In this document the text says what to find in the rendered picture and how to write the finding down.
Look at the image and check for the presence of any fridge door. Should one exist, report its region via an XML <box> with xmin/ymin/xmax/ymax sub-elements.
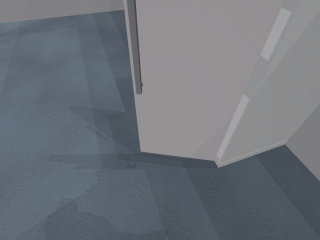
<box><xmin>123</xmin><ymin>0</ymin><xmax>285</xmax><ymax>161</ymax></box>

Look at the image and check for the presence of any handle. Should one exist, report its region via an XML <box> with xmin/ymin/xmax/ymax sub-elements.
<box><xmin>127</xmin><ymin>0</ymin><xmax>143</xmax><ymax>95</ymax></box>

